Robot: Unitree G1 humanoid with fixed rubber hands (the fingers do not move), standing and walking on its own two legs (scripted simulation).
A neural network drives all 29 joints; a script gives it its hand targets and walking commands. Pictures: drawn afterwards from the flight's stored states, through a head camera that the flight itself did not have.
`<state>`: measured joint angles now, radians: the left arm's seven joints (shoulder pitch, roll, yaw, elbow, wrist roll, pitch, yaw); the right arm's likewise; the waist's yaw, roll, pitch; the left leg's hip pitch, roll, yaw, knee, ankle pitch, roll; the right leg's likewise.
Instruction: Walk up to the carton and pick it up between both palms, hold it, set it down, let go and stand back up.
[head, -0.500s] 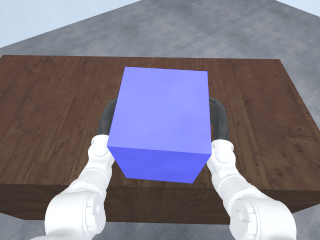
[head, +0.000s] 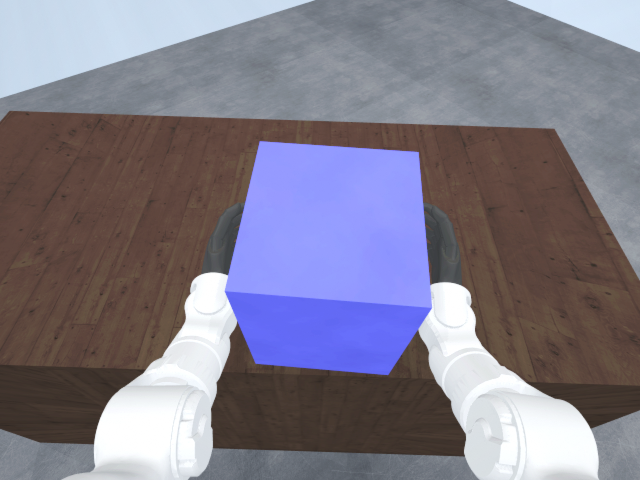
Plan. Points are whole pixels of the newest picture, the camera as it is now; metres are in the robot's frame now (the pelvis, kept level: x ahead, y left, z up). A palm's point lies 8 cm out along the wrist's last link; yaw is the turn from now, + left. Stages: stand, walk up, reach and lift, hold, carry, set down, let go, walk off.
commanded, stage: reach and lift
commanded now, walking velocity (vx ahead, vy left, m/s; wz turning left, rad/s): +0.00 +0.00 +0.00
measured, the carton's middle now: (329, 268) +0.41 +0.02 +0.02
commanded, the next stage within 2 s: hold in 1.94 s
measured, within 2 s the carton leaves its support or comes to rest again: neither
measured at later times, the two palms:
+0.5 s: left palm (213, 237) +0.38 +0.16 +0.12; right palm (474, 243) +0.37 -0.13 +0.13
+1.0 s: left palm (199, 217) +0.37 +0.16 +0.16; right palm (478, 229) +0.37 -0.13 +0.15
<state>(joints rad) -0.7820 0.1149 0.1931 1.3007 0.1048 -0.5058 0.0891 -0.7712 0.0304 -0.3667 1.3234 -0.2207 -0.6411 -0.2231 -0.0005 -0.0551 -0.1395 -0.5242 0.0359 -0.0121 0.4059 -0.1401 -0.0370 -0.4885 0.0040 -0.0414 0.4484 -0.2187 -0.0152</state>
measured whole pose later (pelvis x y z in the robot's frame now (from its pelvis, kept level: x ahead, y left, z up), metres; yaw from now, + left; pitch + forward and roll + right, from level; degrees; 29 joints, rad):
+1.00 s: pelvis -0.03 +0.00 +0.01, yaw +0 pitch -1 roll +1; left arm -0.88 0.07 0.30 0.83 0.22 0.37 0.03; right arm -0.88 -0.01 -0.21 1.01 -0.05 0.12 -0.21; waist 0.00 -0.06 -0.05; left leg -0.23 0.04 -0.01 0.35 -0.10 -0.04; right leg -0.21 0.00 -0.04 0.43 -0.20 -0.02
